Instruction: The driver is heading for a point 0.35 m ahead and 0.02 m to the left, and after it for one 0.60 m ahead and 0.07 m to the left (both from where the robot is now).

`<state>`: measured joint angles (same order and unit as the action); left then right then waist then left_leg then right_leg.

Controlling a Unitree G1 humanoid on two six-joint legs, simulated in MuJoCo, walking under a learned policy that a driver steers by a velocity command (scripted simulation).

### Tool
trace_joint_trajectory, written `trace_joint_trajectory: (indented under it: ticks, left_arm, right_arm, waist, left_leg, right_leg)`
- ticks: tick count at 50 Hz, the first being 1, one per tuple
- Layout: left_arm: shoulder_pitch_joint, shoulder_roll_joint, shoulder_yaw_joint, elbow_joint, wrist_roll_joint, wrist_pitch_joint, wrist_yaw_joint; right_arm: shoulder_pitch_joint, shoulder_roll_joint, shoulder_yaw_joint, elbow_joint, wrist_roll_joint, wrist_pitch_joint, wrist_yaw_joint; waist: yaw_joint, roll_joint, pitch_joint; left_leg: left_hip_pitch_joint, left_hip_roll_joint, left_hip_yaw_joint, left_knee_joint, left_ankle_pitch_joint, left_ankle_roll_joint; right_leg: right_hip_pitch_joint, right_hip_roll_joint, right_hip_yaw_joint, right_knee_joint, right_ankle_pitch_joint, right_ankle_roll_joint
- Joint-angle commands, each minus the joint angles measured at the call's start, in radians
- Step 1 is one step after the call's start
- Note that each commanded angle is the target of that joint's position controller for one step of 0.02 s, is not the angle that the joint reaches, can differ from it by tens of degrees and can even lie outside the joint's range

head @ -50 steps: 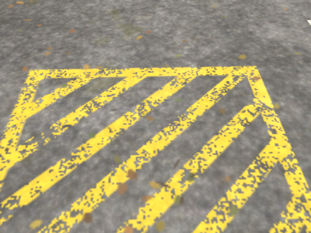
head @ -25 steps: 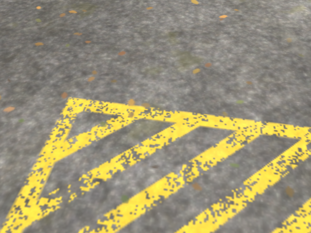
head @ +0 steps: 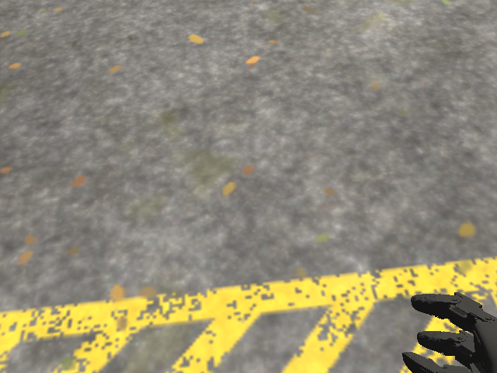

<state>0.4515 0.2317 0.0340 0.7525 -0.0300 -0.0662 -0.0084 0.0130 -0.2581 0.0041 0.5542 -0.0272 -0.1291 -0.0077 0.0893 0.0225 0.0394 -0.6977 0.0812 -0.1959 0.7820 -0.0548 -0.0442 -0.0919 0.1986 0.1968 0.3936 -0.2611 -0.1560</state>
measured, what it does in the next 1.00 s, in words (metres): walks ahead: left foot, then right foot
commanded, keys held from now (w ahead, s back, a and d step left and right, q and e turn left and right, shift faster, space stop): w+shift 0.12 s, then shift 0.24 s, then q+shift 0.10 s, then shift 0.54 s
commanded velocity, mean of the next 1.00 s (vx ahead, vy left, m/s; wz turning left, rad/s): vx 0.35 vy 0.00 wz -0.10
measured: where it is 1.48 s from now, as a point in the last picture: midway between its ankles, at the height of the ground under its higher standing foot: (268, 365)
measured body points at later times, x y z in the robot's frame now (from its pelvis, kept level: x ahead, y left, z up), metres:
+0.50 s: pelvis +0.38 +0.05 +0.00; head +0.42 +0.04 +0.45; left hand +0.67 +0.22 -0.06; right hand +0.32 -0.22 -0.13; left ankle +0.34 +0.17 -0.74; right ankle +0.52 -0.08 -0.71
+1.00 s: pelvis +0.49 +0.05 -0.01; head +0.49 +0.06 +0.44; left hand +0.61 +0.30 -0.14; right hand +0.57 -0.21 -0.13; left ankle +0.48 +0.19 -0.74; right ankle +0.53 -0.08 -0.74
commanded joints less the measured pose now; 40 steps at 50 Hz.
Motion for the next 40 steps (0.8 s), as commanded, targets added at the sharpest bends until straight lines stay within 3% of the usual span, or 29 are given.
trace_joint_trajectory:
  ticks: [1, 3, 5, 6, 7, 8, 9, 10, 11, 12, 13, 14, 15, 16, 17, 19, 21, 23, 26, 27, 28, 29, 30, 31, 33, 35, 37, 39, 40]
  left_arm:
    - [-0.027, 0.168, 0.05, -0.045, -0.011, -0.009, 0.017]
    - [0.012, 0.14, 0.044, -0.011, -0.015, -0.006, 0.02]
    - [0.028, 0.141, 0.048, 0.016, -0.007, 0.005, 0.028]
    - [0.017, 0.161, 0.055, 0.017, 0.004, 0.01, 0.028]
    - [-0.022, 0.188, 0.061, 0.008, 0.021, 0.019, 0.023]
    - [-0.108, 0.172, 0.049, -0.035, 0.049, 0.021, 0.016]
    - [0.084, 0.046, 0.019, -0.026, 0.033, 0.011, 0.011]
    - [0.164, 0.07, -0.002, 0.003, -0.001, 0.006, 0.01]
    - [0.012, 0.147, 0.015, -0.018, -0.012, 0.011, 0.015]
    - [-0.174, 0.18, 0.018, -0.076, 0.006, 0.009, 0.018]
    - [-0.287, 0.175, 0.02, -0.111, 0.03, 0.002, 0.018]
    - [-0.299, 0.15, 0.021, -0.128, 0.034, -0.001, 0.013]
    - [-0.275, 0.118, 0.015, -0.128, 0.026, 0.001, 0.006]
    - [-0.235, 0.088, 0.006, -0.119, 0.019, 0.006, 0.004]
    - [-0.218, 0.071, -0.001, -0.112, 0.022, 0.006, 0.003]
    - [-0.256, 0.051, -0.016, -0.115, 0.039, -0.005, -0.003]
    - [-0.321, 0.065, -0.015, -0.124, 0.043, -0.015, -0.013]
    - [-0.375, 0.112, 0.0, -0.14, 0.048, -0.011, -0.011]
    - [-0.338, 0.145, 0.019, -0.116, 0.066, -0.013, -0.004]
    - [-0.312, 0.167, 0.027, -0.108, 0.075, -0.017, 0.002]
    - [-0.267, 0.218, 0.035, -0.114, 0.091, -0.018, 0.012]
    - [-0.249, 0.18, 0.022, -0.119, 0.1, -0.001, 0.012]
    - [-0.227, 0.104, 0.004, -0.102, 0.068, 0.01, 0.001]
    - [-0.268, 0.09, 0.0, -0.092, 0.043, 0.016, -0.007]
    - [-0.376, 0.089, -0.007, -0.09, 0.044, 0.025, -0.013]
    - [-0.453, 0.127, 0.008, -0.087, 0.062, 0.039, -0.011]
    - [-0.449, 0.123, 0.011, -0.072, 0.062, 0.048, -0.002]
    - [-0.438, 0.114, 0.01, -0.052, 0.048, 0.051, 0.005]
    - [-0.409, 0.098, 0.004, -0.035, 0.042, 0.05, 0.006]
  right_arm:
    - [-0.122, -0.057, -0.027, -0.089, 0.021, -0.013, 0.002]
    - [-0.146, -0.082, -0.041, -0.096, 0.038, -0.021, 0.007]
    - [-0.14, -0.114, -0.058, -0.097, 0.048, -0.031, 0.012]
    - [-0.068, -0.147, -0.077, -0.084, 0.05, -0.036, 0.011]
    - [0.074, -0.181, -0.098, -0.058, 0.046, -0.039, 0.007]
    - [0.313, -0.205, -0.103, -0.017, 0.031, -0.032, 0.001]
    - [0.442, -0.284, -0.118, 0.036, -0.008, -0.03, 0.01]
    - [0.51, -0.243, -0.119, 0.089, 0.012, -0.027, 0.036]
    - [0.452, -0.152, -0.102, 0.066, 0.019, -0.014, 0.027]
    - [0.345, -0.123, -0.088, 0.056, 0.014, -0.005, 0.022]
    - [0.309, -0.117, -0.079, 0.073, 0.013, -0.002, 0.024]
    - [0.306, -0.106, -0.072, 0.095, 0.012, -0.008, 0.024]
    - [0.294, -0.078, -0.06, 0.114, 0.01, -0.009, 0.027]
    - [0.261, -0.061, -0.051, 0.128, 0.018, -0.009, 0.029]
    - [0.229, -0.081, -0.055, 0.136, 0.025, -0.008, 0.029]
    - [0.206, -0.161, -0.077, 0.152, 0.035, 0.008, 0.019]
    - [0.261, -0.194, -0.089, 0.18, 0.049, 0.026, 0.006]
    - [0.28, -0.214, -0.097, 0.188, 0.06, 0.038, -0.003]
    - [0.281, -0.181, -0.089, 0.199, 0.057, 0.049, -0.01]
    - [0.301, -0.155, -0.08, 0.202, 0.049, 0.049, -0.008]
    - [0.345, -0.109, -0.062, 0.186, 0.025, 0.044, -0.004]
    - [0.504, -0.036, -0.033, 0.219, 0.035, 0.052, -0.002]
    - [0.523, -0.109, -0.044, 0.243, 0.043, 0.07, 0.001]
    - [0.465, -0.146, -0.058, 0.235, 0.045, 0.091, -0.002]
    - [0.38, -0.143, -0.066, 0.227, 0.032, 0.138, -0.023]
    - [0.386, -0.104, -0.057, 0.237, 0.027, 0.165, -0.031]
    - [0.385, -0.065, -0.046, 0.256, 0.021, 0.162, -0.028]
    - [0.379, -0.054, -0.044, 0.271, 0.014, 0.158, -0.019]
    - [0.348, -0.064, -0.044, 0.261, 0.001, 0.159, -0.016]
  waist:
    - [0.017, -0.087, 0.024]
    - [0.038, -0.113, 0.018]
    - [0.022, -0.133, 0.013]
    - [-0.025, -0.146, -0.035]
    - [-0.117, -0.159, -0.124]
    - [-0.24, -0.165, -0.285]
    - [-0.159, 0.219, -0.481]
    - [-0.176, 0.4, -0.572]
    - [-0.218, 0.238, -0.399]
    - [-0.22, 0.064, -0.233]
    - [-0.197, -0.039, -0.113]
    - [-0.157, -0.028, -0.08]
    - [-0.121, 0.004, -0.067]
    - [-0.082, 0.031, -0.063]
    - [-0.061, 0.043, -0.062]
    - [-0.067, 0.067, -0.096]
    - [-0.089, 0.073, -0.124]
    - [-0.089, 0.065, -0.105]
    - [-0.057, 0.059, -0.121]
    - [-0.051, 0.036, -0.139]
    - [-0.056, -0.086, -0.231]
    - [-0.077, -0.265, -0.384]
    - [-0.061, -0.198, -0.424]
    - [-0.07, -0.14, -0.334]
    - [-0.102, -0.098, -0.2]
    - [-0.145, -0.155, -0.14]
    - [-0.145, -0.153, -0.159]
    - [-0.156, -0.143, -0.17]
    - [-0.15, -0.128, -0.157]
  left_leg:
    - [0.331, -0.107, 0.154, -0.204, 0.222, -0.035]
    - [0.312, -0.093, 0.128, -0.288, 0.247, -0.026]
    - [0.28, -0.09, 0.129, -0.345, 0.186, 0.007]
    - [0.339, -0.109, 0.151, -0.341, 0.121, 0.036]
    - [0.479, -0.11, 0.172, -0.341, 0.117, 0.077]
    - [0.774, -0.002, 0.093, -0.245, 0.142, 0.133]
    - [1.209, 0.264, -0.351, -0.213, 0.257, 0.335]
    - [1.302, 0.369, -0.678, -0.338, 0.076, 0.4]
    - [1.191, 0.314, -0.54, -0.361, 0.035, 0.348]
    - [0.983, 0.266, -0.349, -0.375, 0.245, 0.303]
    - [0.811, 0.221, -0.228, -0.389, 0.47, 0.281]
    - [0.729, 0.193, -0.161, -0.409, 0.562, 0.266]
    - [0.669, 0.161, -0.113, -0.437, 0.596, 0.252]
    - [0.614, 0.139, -0.069, -0.462, 0.603, 0.247]
    - [0.552, 0.121, -0.022, -0.484, 0.643, 0.25]
    - [0.458, 0.07, 0.063, -0.511, 0.699, 0.253]
    - [0.445, 0.048, 0.062, -0.511, 0.597, 0.235]
    - [0.473, 0.055, 0.02, -0.475, 0.489, 0.208]
    - [0.513, 0.043, 0.009, -0.356, 0.37, 0.154]
    - [0.491, -0.001, 0.028, -0.272, 0.328, 0.126]
    - [0.376, -0.07, 0.064, -0.086, 0.05, 0.082]
    - [0.238, -0.131, 0.085, 0.185, -0.566, 0.022]
    - [0.215, -0.1, 0.038, 0.261, -0.685, 0.002]
    - [0.181, -0.072, 0.043, 0.293, -0.657, -0.018]
    - [0.207, -0.032, 0.074, 0.232, -0.566, -0.047]
    - [0.36, -0.033, 0.125, 0.082, -0.468, -0.055]
    - [0.471, -0.051, 0.159, -0.064, -0.319, -0.043]
    - [0.577, -0.066, 0.182, -0.226, -0.133, -0.018]
    - [0.608, -0.062, 0.171, -0.286, -0.091, 0.002]
  right_leg:
    - [-0.326, -0.154, 0.181, -0.176, 0.081, -0.073]
    - [-0.181, -0.189, 0.206, -0.122, 0.101, -0.059]
    - [-0.004, -0.233, 0.223, -0.042, 0.297, -0.044]
    - [0.064, -0.249, 0.217, 0.039, 0.532, -0.031]
    - [0.094, -0.238, 0.187, 0.209, 0.766, 0.005]
    - [-0.033, -0.228, 0.162, 0.487, 0.762, 0.04]
    - [-0.396, -0.053, 0.059, 0.928, 0.105, 0.129]
    - [-0.578, -0.046, 0.053, 1.11, -0.311, 0.148]
    - [-0.673, -0.122, 0.041, 1.147, -0.279, 0.152]
    - [-0.668, -0.16, -0.007, 1.09, -0.218, 0.154]
    - [-0.66, -0.174, -0.046, 1.031, -0.221, 0.156]
    - [-0.637, -0.202, -0.05, 0.956, -0.216, 0.15]
    - [-0.598, -0.216, -0.062, 0.881, -0.214, 0.146]
    - [-0.562, -0.229, -0.075, 0.773, -0.194, 0.151]
    - [-0.51, -0.23, -0.104, 0.652, -0.145, 0.159]
    - [-0.353, -0.21, -0.166, 0.408, 0.054, 0.171]
    - [-0.238, -0.163, -0.165, 0.267, 0.254, 0.176]
    - [-0.225, -0.151, -0.127, 0.173, 0.317, 0.161]
    - [-0.128, -0.172, -0.119, 0.059, 0.434, 0.117]
    - [-0.044, -0.205, -0.116, 0.03, 0.56, 0.091]
    - [0.15, -0.37, 0.01, 0.105, 0.994, 0.019]
    - [0.325, -0.596, 0.22, 0.137, 1.234, -0.17]
    - [0.296, -0.591, 0.273, 0.119, 1.077, -0.189]
    - [0.215, -0.543, 0.239, 0.087, 0.865, -0.154]
    - [-0.008, -0.484, 0.186, 0.0, 0.557, -0.1]
    - [-0.213, -0.41, 0.089, -0.066, 0.412, -0.062]
    - [-0.249, -0.368, 0.02, -0.064, 0.364, -0.049]
    - [-0.27, -0.348, -0.009, -0.048, 0.216, -0.028]
    - [-0.291, -0.325, -0.014, -0.051, 0.067, 0.011]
